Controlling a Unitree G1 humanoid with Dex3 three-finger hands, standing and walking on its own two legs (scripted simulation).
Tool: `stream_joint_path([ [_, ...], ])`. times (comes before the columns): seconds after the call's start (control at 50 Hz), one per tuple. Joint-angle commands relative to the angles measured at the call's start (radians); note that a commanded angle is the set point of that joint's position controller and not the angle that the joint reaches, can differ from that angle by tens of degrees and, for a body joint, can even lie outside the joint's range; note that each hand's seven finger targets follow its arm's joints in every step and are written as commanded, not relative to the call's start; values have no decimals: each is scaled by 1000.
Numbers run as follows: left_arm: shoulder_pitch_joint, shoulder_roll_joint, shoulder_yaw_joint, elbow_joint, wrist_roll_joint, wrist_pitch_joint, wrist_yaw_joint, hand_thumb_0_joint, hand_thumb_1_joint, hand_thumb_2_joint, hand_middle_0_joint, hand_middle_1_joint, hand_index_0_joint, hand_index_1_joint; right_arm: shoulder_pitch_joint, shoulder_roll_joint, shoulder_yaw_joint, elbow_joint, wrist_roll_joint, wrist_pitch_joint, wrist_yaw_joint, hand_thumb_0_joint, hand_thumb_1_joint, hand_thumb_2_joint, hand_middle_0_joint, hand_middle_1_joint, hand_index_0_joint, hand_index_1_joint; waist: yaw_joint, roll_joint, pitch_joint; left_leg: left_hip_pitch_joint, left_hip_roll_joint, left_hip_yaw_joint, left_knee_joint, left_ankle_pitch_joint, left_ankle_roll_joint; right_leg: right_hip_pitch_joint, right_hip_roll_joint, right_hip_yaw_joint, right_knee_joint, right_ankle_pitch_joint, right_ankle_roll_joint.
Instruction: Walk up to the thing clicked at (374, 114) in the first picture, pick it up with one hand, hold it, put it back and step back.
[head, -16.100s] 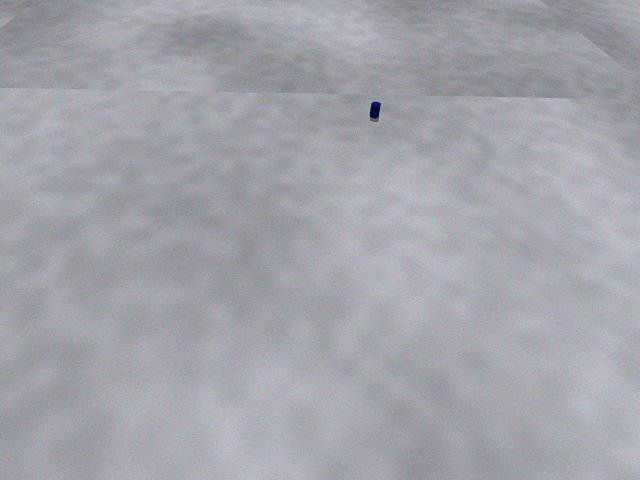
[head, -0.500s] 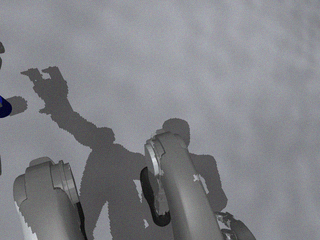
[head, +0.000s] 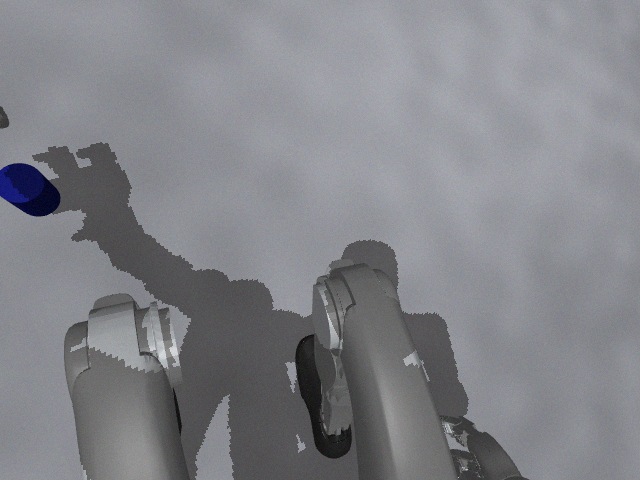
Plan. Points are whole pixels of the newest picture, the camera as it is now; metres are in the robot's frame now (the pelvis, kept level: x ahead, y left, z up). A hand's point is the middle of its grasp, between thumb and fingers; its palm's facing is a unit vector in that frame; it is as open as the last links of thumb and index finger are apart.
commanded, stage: rest palm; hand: left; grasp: from above
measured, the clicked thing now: (30, 191) +0.48 +0.31 -0.29
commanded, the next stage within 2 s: close in 1.38 s
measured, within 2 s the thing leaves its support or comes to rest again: neither
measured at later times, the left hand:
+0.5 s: hand (11, 182) +0.48 +0.31 -0.23, palm faces -0.42 -0.12 -0.90, open 14.0 cm
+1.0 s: hand (15, 195) +0.47 +0.31 -0.25, palm faces -0.43 -0.14 -0.89, open 14.0 cm
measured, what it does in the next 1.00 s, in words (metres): stands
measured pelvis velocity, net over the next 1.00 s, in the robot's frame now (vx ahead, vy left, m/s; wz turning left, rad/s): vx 0.00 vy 0.01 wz -0.07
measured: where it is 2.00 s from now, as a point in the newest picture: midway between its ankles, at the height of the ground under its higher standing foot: (249, 438)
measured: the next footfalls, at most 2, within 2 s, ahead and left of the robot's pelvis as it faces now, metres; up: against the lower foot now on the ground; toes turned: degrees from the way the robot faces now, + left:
none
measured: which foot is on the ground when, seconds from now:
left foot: down 0.00-1.00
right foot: down 0.00-1.00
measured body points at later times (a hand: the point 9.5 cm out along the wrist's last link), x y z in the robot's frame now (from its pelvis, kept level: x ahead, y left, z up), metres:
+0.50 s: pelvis +0.00 +0.01 -0.02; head +0.26 +0.10 +0.33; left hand +0.50 +0.31 -0.18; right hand +0.01 -0.25 -0.09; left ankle +0.07 +0.13 -0.29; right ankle +0.10 -0.13 -0.29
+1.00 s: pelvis +0.00 +0.01 -0.02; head +0.26 +0.12 +0.32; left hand +0.48 +0.31 -0.20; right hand +0.04 -0.26 -0.08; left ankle +0.07 +0.13 -0.29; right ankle +0.10 -0.13 -0.29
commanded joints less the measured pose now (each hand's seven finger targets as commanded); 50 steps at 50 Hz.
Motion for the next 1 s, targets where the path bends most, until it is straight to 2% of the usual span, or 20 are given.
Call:
stream_joint_path([
  [0.0,-331,194,17,-96,36,-22,75,0,-436,1021,-153,-1040,-160,-1031,232,-264,-65,5,1,8,-4,0,-898,-895,200,300,200,300,-53,399,-626,565,5,110,-252,207,30,255,31,-143,-205,265,-100],
  [0.06,-354,216,51,-66,57,-18,125,0,-404,1006,-166,-1032,-176,-1020,216,-273,-60,-5,-7,3,-1,0,-896,-895,200,300,200,300,-60,418,-633,591,7,106,-244,242,29,240,27,-148,-183,297,-99],
  [0.1,-349,229,68,-16,86,-11,161,0,-489,965,-100,-992,-101,-989,209,-276,-55,-2,-12,-4,0,0,-895,-899,200,300,199,300,-72,436,-613,600,7,108,-249,239,28,226,27,-150,-176,293,-97],
  [0.14,-371,221,60,60,104,-3,189,0,-507,972,-83,-1003,-84,-1000,202,-274,-46,-4,-24,-16,6,0,-895,-899,200,300,200,300,-102,411,-557,546,8,108,-236,196,35,199,30,-151,-176,264,-96],
  [0.26,-400,267,70,119,116,28,254,0,-506,998,-92,-999,-87,-1002,185,-291,-21,-11,-44,-58,14,0,-892,-898,200,300,200,300,-114,430,-563,534,9,107,-233,112,41,194,36,-154,-182,195,-93],
  [0.34,-438,325,100,87,91,37,269,0,-517,985,-73,-1005,-74,-1003,192,-307,-8,-18,-55,-88,18,0,-892,-898,200,300,200,300,-131,430,-594,527,13,103,-203,116,46,230,38,-152,-181,205,-89],
  [0.36,-399,299,76,136,82,44,265,0,-528,1000,-73,-1008,-70,-1010,199,-303,0,-8,-51,-94,20,0,-894,-899,200,300,200,300,-123,430,-582,507,14,104,-201,120,46,230,39,-153,-178,210,-89],
  [0.38,-416,353,127,112,79,40,268,0,-518,994,-72,-1014,-72,-1012,202,-318,-5,-14,-58,-102,23,0,-894,-898,200,300,200,300,-139,413,-575,501,16,97,-194,113,47,228,40,-159,-171,205,-87],
  [0.42,-377,368,141,131,70,46,261,0,-547,1008,-73,-984,-62,-993,207,-318,0,-12,-58,-107,26,0,-894,-899,200,300,200,300,-121,427,-575,503,19,97,-193,134,43,241,42,-158,-167,218,-91],
  [0.44,-384,322,101,125,71,45,248,0,-540,1007,-82,-985,-71,-995,196,-308,9,-19,-61,-113,31,0,-896,-900,200,300,200,300,-137,438,-575,504,18,98,-181,144,43,245,45,-155,-161,231,-92],
  [0.46,-366,344,120,140,58,46,247,0,-547,1009,-71,-990,-60,-999,201,-314,9,-12,-64,-115,31,0,-894,-899,200,300,200,300,-133,419,-579,497,21,94,-177,143,45,253,48,-161,-169,233,-90],
  [0.52,-328,346,112,128,49,48,230,0,-546,1018,-74,-982,-61,-993,205,-319,12,-16,-63,-119,37,0,-893,-899,200,300,200,300,-121,443,-572,504,22,89,-185,171,38,264,51,-167,-162,252,-92],
  [0.54,-293,390,147,146,50,50,229,0,-542,1021,-76,-991,-63,-1002,217,-327,11,-6,-67,-117,38,0,-895,-900,200,300,200,300,-117,439,-567,500,22,89,-180,181,37,274,51,-170,-161,257,-94],
  [0.58,-284,375,133,118,50,47,216,0,-553,1011,-76,-971,-61,-984,222,-325,16,-10,-71,-114,44,0,-894,-899,200,300,200,300,-123,442,-577,511,24,90,-166,229,37,307,53,-166,-156,303,-89],
  [0.62,-267,392,157,108,46,40,222,0,-535,1004,-82,-972,-69,-982,230,-327,22,-7,-77,-107,44,0,-893,-899,200,300,200,300,-120,432,-587,505,26,85,-163,265,37,346,55,-169,-160,337,-88],
  [0.7,-286,358,134,94,39,19,224,0,-540,1010,-76,-978,-63,-988,216,-334,23,-17,-79,-108,52,0,-893,-900,200,300,200,300,-137,444,-557,516,29,74,-165,256,31,317,57,-181,-157,325,-92],
  [0.74,-275,401,157,90,50,8,236,0,-550,1028,-80,-960,-61,-978,222,-330,30,-2,-85,-103,53,0,-893,-900,200,300,200,300,-134,459,-564,519,33,72,-160,254,32,336,59,-181,-153,329,-88],
  [0.82,-322,359,109,111,67,-10,245,0,-532,1035,-92,-976,-74,-993,195,-331,32,-15,-90,-115,61,0,-895,-901,200,300,200,300,-161,456,-495,501,33,75,-149,193,34,288,61,-182,-156,283,-86],
  [0.9,-303,382,124,145,77,-18,275,0,-497,1044,-112,-983,-95,-998,193,-337,42,-6,-98,-122,63,0,-892,-901,200,300,200,300,-158,425,-486,490,34,73,-154,162,37,299,64,-188,-167,260,-80],
  [0.98,-318,364,98,174,87,-13,295,0,-505,1040,-93,-1008,-82,-1018,170,-346,42,-11,-98,-135,65,0,-894,-902,200,300,200,300,-161,446,-480,512,36,61,-166,157,30,264,64,-203,-152,250,-86],
])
